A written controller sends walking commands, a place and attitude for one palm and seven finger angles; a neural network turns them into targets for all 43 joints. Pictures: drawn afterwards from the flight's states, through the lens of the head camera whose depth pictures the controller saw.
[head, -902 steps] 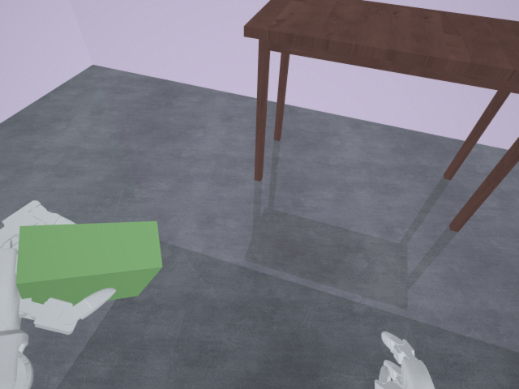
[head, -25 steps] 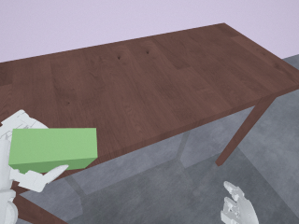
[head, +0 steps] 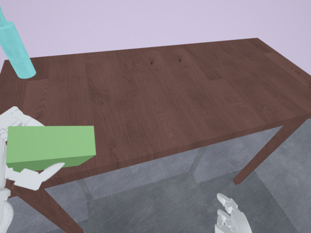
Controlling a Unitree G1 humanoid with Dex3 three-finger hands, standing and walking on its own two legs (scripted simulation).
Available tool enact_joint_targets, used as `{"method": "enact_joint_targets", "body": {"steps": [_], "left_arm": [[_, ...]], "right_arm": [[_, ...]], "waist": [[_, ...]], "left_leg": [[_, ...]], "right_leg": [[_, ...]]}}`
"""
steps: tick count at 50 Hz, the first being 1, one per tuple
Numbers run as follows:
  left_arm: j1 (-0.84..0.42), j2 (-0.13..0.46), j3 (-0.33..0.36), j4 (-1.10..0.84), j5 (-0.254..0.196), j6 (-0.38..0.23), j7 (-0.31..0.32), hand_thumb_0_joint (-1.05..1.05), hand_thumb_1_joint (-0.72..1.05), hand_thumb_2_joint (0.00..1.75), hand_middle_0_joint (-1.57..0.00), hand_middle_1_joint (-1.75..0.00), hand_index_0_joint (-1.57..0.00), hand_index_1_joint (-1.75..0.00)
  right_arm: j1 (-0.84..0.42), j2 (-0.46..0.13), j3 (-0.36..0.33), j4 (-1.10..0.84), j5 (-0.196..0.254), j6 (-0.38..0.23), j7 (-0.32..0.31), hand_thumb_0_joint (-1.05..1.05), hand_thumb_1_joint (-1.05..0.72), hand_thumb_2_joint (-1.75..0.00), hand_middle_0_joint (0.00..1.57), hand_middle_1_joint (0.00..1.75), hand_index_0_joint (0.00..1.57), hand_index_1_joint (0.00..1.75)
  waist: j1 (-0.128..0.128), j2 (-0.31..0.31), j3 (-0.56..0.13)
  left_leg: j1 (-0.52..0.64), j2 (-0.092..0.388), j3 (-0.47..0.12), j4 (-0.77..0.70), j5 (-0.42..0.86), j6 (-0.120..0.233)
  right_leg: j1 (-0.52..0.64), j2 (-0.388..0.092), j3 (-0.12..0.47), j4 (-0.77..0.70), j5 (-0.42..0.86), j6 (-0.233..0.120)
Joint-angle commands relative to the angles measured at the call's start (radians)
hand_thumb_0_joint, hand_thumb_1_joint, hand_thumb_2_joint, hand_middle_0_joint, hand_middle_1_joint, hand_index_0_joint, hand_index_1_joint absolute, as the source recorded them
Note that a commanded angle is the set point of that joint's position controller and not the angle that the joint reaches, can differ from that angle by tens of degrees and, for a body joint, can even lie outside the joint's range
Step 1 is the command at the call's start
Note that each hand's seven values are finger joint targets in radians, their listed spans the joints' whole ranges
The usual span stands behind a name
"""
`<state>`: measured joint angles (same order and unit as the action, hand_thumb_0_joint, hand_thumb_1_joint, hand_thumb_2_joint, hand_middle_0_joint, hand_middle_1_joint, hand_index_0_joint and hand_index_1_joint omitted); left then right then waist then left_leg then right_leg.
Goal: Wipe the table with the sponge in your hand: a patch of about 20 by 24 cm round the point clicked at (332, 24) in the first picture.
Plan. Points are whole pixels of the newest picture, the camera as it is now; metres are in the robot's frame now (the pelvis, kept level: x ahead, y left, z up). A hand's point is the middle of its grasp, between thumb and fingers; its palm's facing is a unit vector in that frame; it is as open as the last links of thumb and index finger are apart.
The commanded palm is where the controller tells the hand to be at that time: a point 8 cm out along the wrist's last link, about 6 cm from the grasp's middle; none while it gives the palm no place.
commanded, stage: come to a stop and stand still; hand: left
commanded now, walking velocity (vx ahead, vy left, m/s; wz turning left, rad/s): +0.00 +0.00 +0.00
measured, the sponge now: (63, 149) +0.23 +0.22 +0.14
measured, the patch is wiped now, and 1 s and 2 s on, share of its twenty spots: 0.00 0.00 0.00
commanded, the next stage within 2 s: look again from close up in 0.08 s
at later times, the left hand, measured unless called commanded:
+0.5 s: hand (62, 126) +0.27 +0.23 +0.17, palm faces +0.37 -0.84 -0.40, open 9.6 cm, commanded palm +0.21 +0.26 +0.18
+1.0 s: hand (59, 121) +0.27 +0.24 +0.17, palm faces +0.39 -0.84 -0.38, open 9.6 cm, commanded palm +0.20 +0.26 +0.18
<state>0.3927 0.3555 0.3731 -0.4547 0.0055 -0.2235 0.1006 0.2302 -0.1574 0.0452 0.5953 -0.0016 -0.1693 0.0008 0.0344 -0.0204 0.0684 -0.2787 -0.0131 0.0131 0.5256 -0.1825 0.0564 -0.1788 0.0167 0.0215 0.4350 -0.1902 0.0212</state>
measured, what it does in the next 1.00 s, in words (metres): stands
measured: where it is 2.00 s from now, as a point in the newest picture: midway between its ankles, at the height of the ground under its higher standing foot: outside the picture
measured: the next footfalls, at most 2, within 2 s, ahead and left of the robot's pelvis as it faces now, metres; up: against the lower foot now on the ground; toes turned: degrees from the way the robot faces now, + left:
none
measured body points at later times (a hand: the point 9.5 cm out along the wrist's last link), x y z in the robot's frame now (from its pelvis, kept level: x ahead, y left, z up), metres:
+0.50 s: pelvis +0.05 -0.02 +0.00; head +0.07 +0.00 +0.45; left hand +0.24 +0.27 +0.19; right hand +0.23 -0.24 -0.07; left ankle +0.07 +0.08 -0.74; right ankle +0.03 -0.15 -0.74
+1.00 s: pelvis +0.03 -0.01 +0.00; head +0.06 -0.01 +0.45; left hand +0.25 +0.28 +0.19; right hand +0.22 -0.24 -0.07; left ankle +0.07 +0.08 -0.74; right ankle +0.03 -0.15 -0.74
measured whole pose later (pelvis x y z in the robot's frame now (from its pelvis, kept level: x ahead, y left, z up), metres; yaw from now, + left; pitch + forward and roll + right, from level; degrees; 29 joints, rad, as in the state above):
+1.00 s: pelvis +0.03 -0.01 +0.00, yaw -2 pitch -2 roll -1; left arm 0.33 0.36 0.39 -0.40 -0.04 -0.19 0.10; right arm 0.17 -0.22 -0.01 0.56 0.02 -0.13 0.03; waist 0.01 0.01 0.08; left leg -0.25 -0.01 0.05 0.48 -0.21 0.04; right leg -0.19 0.02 0.06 0.44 -0.23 0.02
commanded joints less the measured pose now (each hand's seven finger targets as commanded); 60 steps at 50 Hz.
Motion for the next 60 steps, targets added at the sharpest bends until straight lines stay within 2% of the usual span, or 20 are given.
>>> {"method": "enact_joint_targets", "body": {"steps": [1, 3, 9, 13, 20, 33, 34, 38, 39, 40, 41, 42, 43, 44, 45, 48, 52, 53, 58, 60], "left_arm": [[-0.156, 0.110, 0.036, -0.176, -0.006, -0.054, 0.019, 0.00, 0.10, 1.30, -1.20, -1.60, -1.20, -1.60], [-0.176, 0.113, 0.032, -0.189, -0.001, -0.049, 0.022, 0.00, 0.10, 1.30, -1.20, -1.60, -1.20, -1.60], [-0.130, 0.133, 0.047, -0.227, -0.009, -0.050, 0.031, 0.00, 0.10, 1.30, -1.20, -1.60, -1.20, -1.60], [-0.067, 0.180, 0.103, -0.256, -0.020, -0.050, 0.038, 0.00, 0.10, 1.30, -1.20, -1.60, -1.20, -1.60], [0.006, 0.169, 0.098, -0.267, -0.045, -0.042, 0.030, 0.00, 0.10, 1.30, -1.20, -1.60, -1.20, -1.60], [-0.020, 0.175, 0.093, -0.237, -0.048, -0.006, 0.047, 0.00, 0.10, 1.30, -1.20, -1.60, -1.20, -1.60], [-0.022, 0.139, 0.060, -0.224, -0.049, -0.006, 0.043, 0.00, 0.10, 1.30, -1.20, -1.60, -1.20, -1.60], [-0.021, 0.182, 0.098, -0.237, -0.049, 0.000, 0.050, 0.00, 0.10, 1.30, -1.20, -1.60, -1.20, -1.60], [-0.016, 0.141, 0.064, -0.218, -0.052, 0.000, 0.045, 0.00, 0.10, 1.30, -1.20, -1.60, -1.20, -1.60], [-1.026, 0.953, 0.650, -0.454, 0.093, -0.106, 0.036, 0.00, 0.10, 1.30, -1.20, -1.60, -1.20, -1.60], [-0.462, 0.322, 0.243, 0.143, -0.001, -0.064, -0.006, 0.00, 0.10, 1.30, -1.20, -1.60, -1.20, -1.60], [-0.195, 0.267, 0.200, 0.045, -0.035, -0.069, 0.001, 0.00, 0.10, 1.30, -1.20, -1.60, -1.20, -1.60], [-0.095, 0.107, 0.070, 0.101, -0.056, -0.044, 0.002, 0.00, 0.10, 1.30, -1.20, -1.60, -1.20, -1.60], [-0.143, 0.137, 0.056, -0.056, -0.050, -0.050, -0.002, 0.00, 0.10, 1.30, -1.20, -1.60, -1.20, -1.60], [-0.095, 0.129, 0.042, -0.111, -0.054, -0.051, -0.005, 0.00, 0.10, 1.30, -1.20, -1.60, -1.20, -1.60], [0.045, 0.093, -0.011, -0.201, -0.057, -0.039, -0.003, 0.00, 0.10, 1.30, -1.20, -1.60, -1.20, -1.60], [0.013, 0.215, 0.130, -0.212, -0.052, -0.041, 0.017, 0.00, 0.10, 1.30, -1.20, -1.60, -1.20, -1.60], [-0.011, 0.283, 0.199, -0.234, -0.052, -0.046, 0.029, 0.00, 0.10, 1.30, -1.20, -1.60, -1.20, -1.60], [-0.113, 0.191, 0.131, -0.150, -0.044, -0.066, 0.021, 0.00, 0.10, 1.30, -1.20, -1.60, -1.20, -1.60], [-0.138, 0.149, 0.072, -0.124, -0.033, -0.070, 0.014, 0.00, 0.10, 1.30, -1.20, -1.60, -1.20, -1.60]], "right_arm": [[-0.086, -0.162, -0.074, -0.155, 0.013, -0.061, -0.019, 0.00, -0.90, -0.90, 0.20, 0.30, 0.20, 0.30], [-0.106, -0.158, -0.069, -0.157, 0.020, -0.063, -0.020, 0.00, -0.90, -0.90, 0.20, 0.30, 0.20, 0.30], [-0.102, -0.159, -0.077, -0.160, 0.013, -0.054, -0.019, 0.00, -0.90, -0.90, 0.20, 0.30, 0.20, 0.30], [-0.117, -0.159, -0.080, -0.162, 0.017, -0.042, -0.022, 0.00, -0.90, -0.90, 0.20, 0.30, 0.20, 0.30], [-0.110, -0.160, -0.087, -0.179, 0.025, -0.011, -0.024, 0.00, -0.90, -0.90, 0.20, 0.30, 0.20, 0.30], [-0.136, -0.160, -0.084, -0.174, 0.028, 0.020, -0.044, 0.00, -0.90, -0.90, 0.20, 0.30, 0.20, 0.30], [-0.122, -0.161, -0.081, -0.174, 0.021, 0.026, -0.042, 0.00, -0.90, -0.90, 0.20, 0.30, 0.20, 0.30], [-0.142, -0.159, -0.084, -0.180, 0.028, 0.030, -0.046, 0.00, -0.90, -0.90, 0.20, 0.30, 0.20, 0.30], [-0.128, -0.160, -0.081, -0.180, 0.022, 0.036, -0.044, 0.00, -0.90, -0.90, 0.20, 0.30, 0.20, 0.30], [-0.048, -0.189, -0.096, -0.171, -0.032, -0.012, -0.037, 0.00, -0.90, -0.90, 0.20, 0.30, 0.20, 0.30], [-0.120, -0.082, -0.051, -0.103, 0.000, -0.019, -0.033, 0.00, -0.90, -0.90, 0.20, 0.30, 0.20, 0.30], [-0.093, -0.156, -0.104, -0.156, 0.009, -0.026, -0.032, 0.00, -0.90, -0.90, 0.20, 0.30, 0.20, 0.30], [-0.094, -0.165, -0.108, -0.153, 0.032, -0.028, -0.015, 0.00, -0.90, -0.90, 0.20, 0.30, 0.20, 0.30], [-0.079, -0.184, -0.120, -0.170, 0.028, -0.021, -0.007, 0.00, -0.90, -0.90, 0.20, 0.30, 0.20, 0.30], [-0.085, -0.185, -0.118, -0.175, 0.025, -0.019, 0.005, 0.00, -0.90, -0.90, 0.20, 0.30, 0.20, 0.30], [-0.137, -0.159, -0.094, -0.200, 0.033, -0.022, 0.026, 0.00, -0.90, -0.90, 0.20, 0.30, 0.20, 0.30], [-0.141, -0.175, -0.094, -0.215, 0.019, -0.012, -0.012, 0.00, -0.90, -0.90, 0.20, 0.30, 0.20, 0.30], [-0.158, -0.176, -0.089, -0.208, 0.019, -0.005, -0.025, 0.00, -0.90, -0.90, 0.20, 0.30, 0.20, 0.30], [-0.138, -0.167, -0.084, -0.187, 0.020, -0.012, -0.044, 0.00, -0.90, -0.90, 0.20, 0.30, 0.20, 0.30], [-0.118, -0.169, -0.081, -0.181, 0.018, -0.024, -0.042, 0.00, -0.90, -0.90, 0.20, 0.30, 0.20, 0.30]], "waist": [[-0.021, 0.142, -0.069], [-0.018, 0.163, -0.068], [-0.018, 0.055, -0.125], [-0.013, 0.110, -0.171], [-0.016, 0.090, -0.220], [-0.016, 0.077, -0.169], [-0.020, 0.056, -0.166], [-0.015, 0.056, -0.172], [-0.019, 0.048, -0.167], [0.022, -0.098, -0.012], [-0.011, -0.066, -0.211], [0.022, 0.011, -0.194], [0.006, 0.148, -0.258], [-0.002, 0.215, -0.294], [0.002, 0.215, -0.305], [0.011, 0.076, -0.263], [-0.006, -0.077, -0.157], [-0.005, -0.042, -0.146], [-0.017, 0.147, -0.070], [-0.016, 0.158, -0.066]], "left_leg": [[-0.059, 0.125, -0.146, -0.277, -0.443, -0.011], [-0.053, 0.136, -0.154, -0.295, -0.445, -0.010], [0.037, 0.086, -0.102, -0.183, -0.193, -0.019], [0.105, 0.086, -0.081, -0.146, 0.007, -0.028], [0.165, 0.104, -0.076, -0.092, 0.293, -0.030], [0.169, 0.099, -0.061, -0.100, 0.201, -0.028], [0.156, 0.096, -0.065, -0.109, 0.187, -0.026], [0.168, 0.099, -0.070, -0.116, 0.170, -0.025], [0.154, 0.096, -0.072, -0.123, 0.159, -0.023], [0.007, 0.094, -0.021, 0.026, 0.244, -0.014], [0.143, 0.016, -0.041, -0.072, 0.311, -0.027], [0.198, 0.066, -0.033, -0.050, 0.347, -0.040], [0.261, 0.071, -0.009, -0.057, 0.367, -0.034], [0.262, 0.090, -0.030, -0.067, 0.403, -0.021], [0.245, 0.106, -0.046, -0.066, 0.419, -0.019], [0.171, 0.121, -0.057, -0.100, 0.290, -0.015], [0.062, 0.087, -0.067, -0.139, -0.035, -0.026], [0.072, 0.086, -0.068, -0.154, -0.082, -0.026], [0.002, 0.101, -0.087, -0.227, -0.285, -0.011], [-0.027, 0.105, -0.101, -0.249, -0.342, -0.007]], "right_leg": [[0.018, 0.003, 0.023, -0.049, -0.140, -0.030], [0.025, 0.003, 0.011, -0.031, -0.112, -0.026], [0.030, -0.034, 0.046, -0.092, -0.016, -0.041], [0.042, -0.046, 0.043, -0.066, 0.104, -0.044], [0.074, -0.056, 0.024, -0.034, 0.258, -0.039], [0.040, -0.079, 0.075, -0.079, 0.251, -0.042], [0.050, -0.073, 0.057, -0.077, 0.234, -0.041], [0.048, -0.077, 0.070, -0.086, 0.218, -0.042], [0.055, -0.071, 0.054, -0.086, 0.202, -0.041], [-0.134, -0.103, 0.112, -0.176, 0.324, -0.019], [-0.018, -0.120, 0.133, -0.053, 0.394, -0.094], [0.016, -0.100, 0.172, -0.082, 0.471, -0.065], [0.046, -0.094, 0.128, -0.015, 0.398, -0.069], [0.044, -0.089, 0.099, 0.008, 0.322, -0.056], [0.053, -0.077, 0.078, 0.009, 0.270, -0.047], [0.055, -0.050, 0.036, 0.004, 0.170, -0.031], [-0.005, -0.058, 0.070, -0.080, -0.001, -0.037], [-0.033, -0.056, 0.071, -0.087, -0.048, -0.038], [-0.034, -0.030, 0.060, -0.088, -0.124, -0.039], [-0.013, -0.025, 0.051, -0.079, -0.131, -0.037]]}}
